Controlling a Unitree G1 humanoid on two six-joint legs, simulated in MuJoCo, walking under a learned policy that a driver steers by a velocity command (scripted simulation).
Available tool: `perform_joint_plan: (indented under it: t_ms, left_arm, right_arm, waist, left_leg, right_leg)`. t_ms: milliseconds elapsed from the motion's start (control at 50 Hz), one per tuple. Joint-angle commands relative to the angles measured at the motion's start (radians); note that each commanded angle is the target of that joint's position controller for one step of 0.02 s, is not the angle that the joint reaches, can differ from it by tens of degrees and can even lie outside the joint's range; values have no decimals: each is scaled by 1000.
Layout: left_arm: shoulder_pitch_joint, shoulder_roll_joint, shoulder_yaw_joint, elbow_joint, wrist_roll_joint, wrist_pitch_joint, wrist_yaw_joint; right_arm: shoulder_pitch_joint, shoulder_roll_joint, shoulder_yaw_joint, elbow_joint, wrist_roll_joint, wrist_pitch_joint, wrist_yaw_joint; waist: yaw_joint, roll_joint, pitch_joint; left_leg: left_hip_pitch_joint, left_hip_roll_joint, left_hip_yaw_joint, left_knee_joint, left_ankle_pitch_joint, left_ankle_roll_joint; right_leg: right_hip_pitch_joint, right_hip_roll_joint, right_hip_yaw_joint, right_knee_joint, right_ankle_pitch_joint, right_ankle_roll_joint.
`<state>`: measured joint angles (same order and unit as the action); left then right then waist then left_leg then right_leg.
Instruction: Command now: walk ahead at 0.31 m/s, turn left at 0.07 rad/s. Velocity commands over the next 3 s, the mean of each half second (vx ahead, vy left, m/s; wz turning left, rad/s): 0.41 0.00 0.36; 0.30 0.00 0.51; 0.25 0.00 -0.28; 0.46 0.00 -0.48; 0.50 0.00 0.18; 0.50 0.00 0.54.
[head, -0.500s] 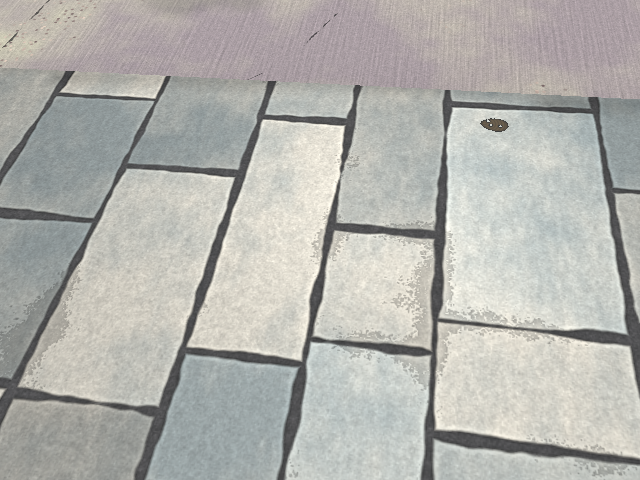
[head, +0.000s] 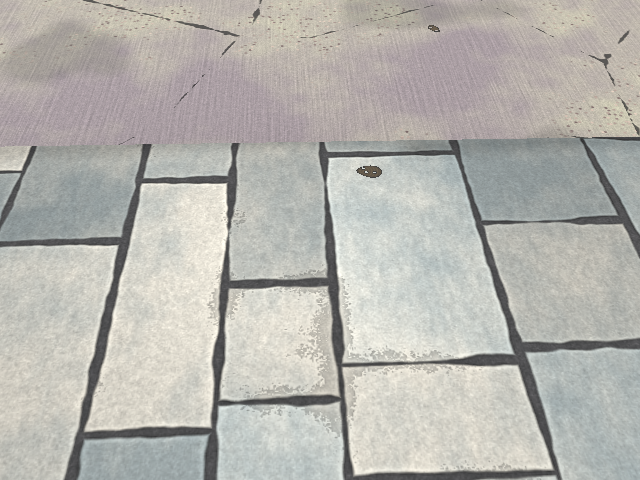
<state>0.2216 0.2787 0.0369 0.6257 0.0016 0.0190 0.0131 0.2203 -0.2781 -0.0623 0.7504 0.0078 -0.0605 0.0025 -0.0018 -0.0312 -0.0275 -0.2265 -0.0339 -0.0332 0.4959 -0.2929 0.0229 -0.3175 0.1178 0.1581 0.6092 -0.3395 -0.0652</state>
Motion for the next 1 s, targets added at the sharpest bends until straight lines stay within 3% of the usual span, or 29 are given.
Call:
perform_joint_plan:
  t_ms: [20,40,100,160,200,260,300,320,340,360,380,400,420,440,480,520,580,660,720,760,780,800,820,840,860,880,900,940,1000]
  left_arm:
    - [-127,143,40,-125,-17,-66,3]
    - [-127,169,52,-116,-27,-84,-3]
    - [-157,126,47,-103,-6,-112,-23]
    - [-214,47,25,-103,-2,-129,-41]
    - [-250,32,21,-106,-10,-133,-48]
    - [-240,79,39,-104,-28,-136,-49]
    - [-165,113,57,-87,-36,-137,-40]
    - [-92,136,70,-71,-34,-136,-29]
    - [43,179,86,-52,-26,-137,-16]
    - [188,282,109,-27,5,-126,-8]
    - [208,254,101,-5,13,-120,-22]
    - [144,174,77,-9,6,-119,-23]
    - [100,132,65,-9,1,-116,-20]
    - [62,104,56,-1,4,-114,-19]
    - [22,83,50,14,12,-119,-17]
    - [22,88,54,34,5,-131,-17]
    - [20,120,63,63,2,-135,-15]
    - [12,162,69,90,-7,-123,-5]
    - [40,206,79,113,-23,-104,6]
    - [35,234,88,110,-36,-88,15]
    - [27,225,85,102,-42,-81,17]
    - [49,189,70,90,-32,-85,15]
    - [171,42,28,62,44,-90,-1]
    - [223,128,22,65,18,-100,-16]
    - [90,204,43,53,-14,-96,-18]
    - [35,190,38,33,-20,-89,-9]
    - [26,174,34,46,-9,-78,5]
    - [65,179,37,64,-5,-51,14]
    - [111,113,19,96,3,-36,24]
  right_arm:
    - [130,-217,-50,-22,-20,-28,7]
    - [113,-183,-38,-29,-8,-28,0]
    - [139,-152,-25,-31,10,-18,-11]
    - [159,-142,-24,-28,10,3,-25]
    - [172,-162,-30,-29,12,13,-28]
    - [190,-189,-40,-32,24,19,-25]
    - [163,-184,-41,-42,30,19,-24]
    - [156,-163,-35,-49,25,17,-22]
    - [135,-111,-20,-66,13,11,-18]
    - [178,-19,8,-109,16,1,-23]
    - [222,-61,2,-118,38,-6,-28]
    - [183,-135,-21,-102,49,-2,-25]
    - [128,-143,-24,-101,40,3,-21]
    - [104,-126,-22,-100,29,5,-16]
    - [78,-95,-21,-107,26,16,-4]
    - [52,-64,-12,-120,23,25,4]
    - [-13,-53,-2,-150,13,24,14]
    - [-143,-44,11,-190,6,9,44]
    - [-170,-76,-4,-219,5,9,64]
    - [-66,-130,-32,-203,0,16,66]
    - [62,-175,-59,-173,1,20,59]
    - [171,-225,-81,-156,0,29,37]
    - [127,-323,-82,-180,-6,39,12]
    - [113,-306,-71,-241,-25,28,23]
    - [69,-244,-60,-247,-18,26,32]
    - [12,-202,-47,-235,1,25,30]
    - [-28,-169,-36,-235,9,26,24]
    - [-76,-150,-25,-229,-17,27,18]
    - [-93,-110,-6,-182,-32,8,12]
  waist:
    - [-54,236,140]
    - [-45,194,167]
    - [-58,163,121]
    - [-74,172,89]
    - [-85,192,90]
    - [-67,204,78]
    - [-7,201,56]
    - [36,191,21]
    - [105,141,-76]
    - [130,-135,-255]
    - [100,-293,-253]
    - [88,-186,-105]
    - [78,-116,-17]
    - [60,-72,29]
    - [30,-93,72]
    - [21,-74,84]
    - [20,-36,102]
    - [49,-14,135]
    - [38,-35,92]
    - [-26,-58,9]
    - [-97,-38,-60]
    - [-153,35,-123]
    - [-12,347,-215]
    - [-45,269,-497]
    - [-88,111,-407]
    - [-55,61,-252]
    - [-26,13,-165]
    - [29,54,-117]
    - [50,78,-142]
  left_leg:
    - [181,408,-672,-347,-396,281]
    - [182,391,-639,-344,-383,274]
    - [270,276,-459,-333,-150,205]
    - [175,181,-305,-312,60,175]
    - [93,162,-277,-299,96,170]
    - [35,190,-337,-271,78,162]
    - [3,193,-358,-216,101,128]
    - [-30,160,-343,-139,166,101]
    - [-114,103,-286,68,149,63]
    - [-379,-16,-138,426,-80,-6]
    - [-513,0,-130,637,-293,-22]
    - [-572,60,-138,732,-213,-15]
    - [-569,92,-107,743,-137,-11]
    - [-548,113,-98,717,-74,-11]
    - [-499,147,-85,684,-2,-11]
    - [-509,151,-70,657,41,-21]
    - [-531,153,-64,512,146,-39]
    - [-417,122,26,238,321,-21]
    - [-325,73,76,147,301,13]
    - [-178,2,115,119,230,56]
    - [-2,-33,115,64,284,90]
    - [222,9,27,14,459,133]
    - [511,276,-333,134,1006,257]
    - [607,440,-717,-3,768,436]
    - [512,369,-606,-71,611,377]
    - [370,321,-487,-93,508,322]
    - [232,283,-417,-109,492,284]
    - [21,249,-322,-148,565,266]
    - [-76,224,-182,-157,730,263]
  right_leg:
    - [-457,-56,-72,267,-215,39]
    - [-492,-101,-49,338,-151,47]
    - [-508,-134,-80,313,14,69]
    - [-328,-95,-143,129,129,104]
    - [-204,-71,-160,17,160,119]
    - [-52,-63,-139,-79,201,119]
    - [87,-80,-128,-147,224,92]
    - [207,-92,-128,-177,211,69]
    - [406,-193,-43,-181,177,23]
    - [716,-444,308,-225,-26,-98]
    - [668,-542,598,-345,-224,-171]
    - [549,-514,494,-362,-265,-154]
    - [452,-468,340,-362,-147,-130]
    - [373,-421,236,-382,-26,-118]
    - [272,-372,85,-425,141,-103]
    - [243,-370,4,-450,259,-116]
    - [242,-373,-94,-472,370,-128]
    - [215,-340,-245,-450,527,-87]
    - [287,-353,-293,-346,768,-49]
    - [320,-347,-316,-156,981,-22]
    - [272,-320,-332,23,966,3]
    - [108,-265,-339,286,718,56]
    - [-227,-114,-308,675,-345,119]
    - [-310,-55,-68,883,-402,127]
    - [-343,-108,-29,863,-276,113]
    - [-382,-143,-58,784,-181,108]
    - [-361,-181,-67,721,-129,115]
    - [-219,-204,-72,645,-84,120]
    - [-104,-209,-97,500,-38,145]
